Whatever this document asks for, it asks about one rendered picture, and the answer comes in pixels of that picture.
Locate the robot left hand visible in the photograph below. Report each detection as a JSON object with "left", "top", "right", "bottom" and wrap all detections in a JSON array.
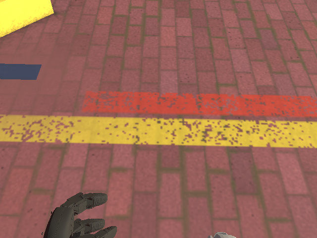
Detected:
[{"left": 42, "top": 192, "right": 117, "bottom": 238}]

